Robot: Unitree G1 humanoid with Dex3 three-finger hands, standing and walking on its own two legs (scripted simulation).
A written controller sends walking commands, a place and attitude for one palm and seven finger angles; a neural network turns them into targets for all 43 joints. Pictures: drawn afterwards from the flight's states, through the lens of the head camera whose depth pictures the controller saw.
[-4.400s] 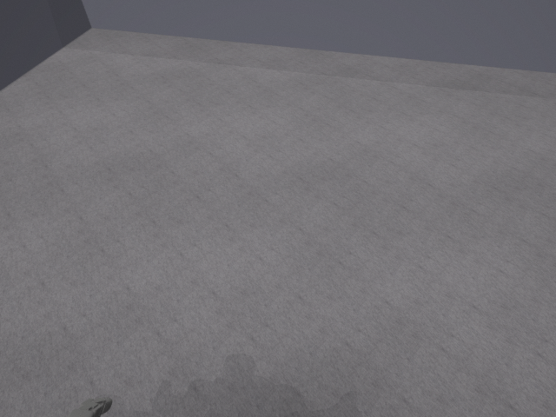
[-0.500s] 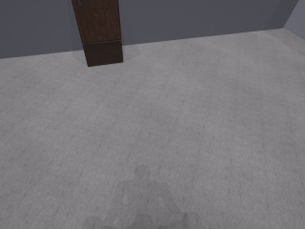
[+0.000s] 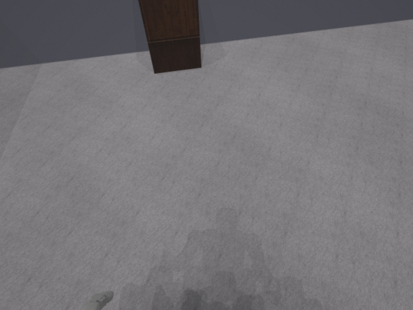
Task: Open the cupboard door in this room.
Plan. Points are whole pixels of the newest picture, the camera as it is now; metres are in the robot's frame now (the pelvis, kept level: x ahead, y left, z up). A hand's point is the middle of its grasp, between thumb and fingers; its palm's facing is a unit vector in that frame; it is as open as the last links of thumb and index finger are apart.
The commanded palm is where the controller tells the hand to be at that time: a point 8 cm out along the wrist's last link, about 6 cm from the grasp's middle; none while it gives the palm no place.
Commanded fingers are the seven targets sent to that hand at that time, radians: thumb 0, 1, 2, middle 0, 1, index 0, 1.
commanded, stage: turn or walk to find it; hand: left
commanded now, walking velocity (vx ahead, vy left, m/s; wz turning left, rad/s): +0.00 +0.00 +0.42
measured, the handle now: out of the picture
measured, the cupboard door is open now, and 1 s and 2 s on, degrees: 0 0 0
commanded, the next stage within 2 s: stand and wait in 0.12 s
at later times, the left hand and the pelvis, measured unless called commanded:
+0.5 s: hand out of the picture -0.08 +0.19 -0.17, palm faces +0.21 -0.95 -0.22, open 7.3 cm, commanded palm none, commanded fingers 0.00 0.90 0.90 -0.20 -0.30 -0.20 -0.30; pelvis -0.01 +0.01 +0.00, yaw +8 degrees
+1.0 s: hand out of the picture -0.07 +0.19 -0.16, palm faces +0.34 -0.91 -0.23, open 7.4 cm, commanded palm none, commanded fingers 0.00 0.90 0.90 -0.20 -0.30 -0.20 -0.30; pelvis -0.07 +0.00 +0.00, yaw +19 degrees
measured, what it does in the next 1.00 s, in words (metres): steps on the spot, turning left: left foot, then right foot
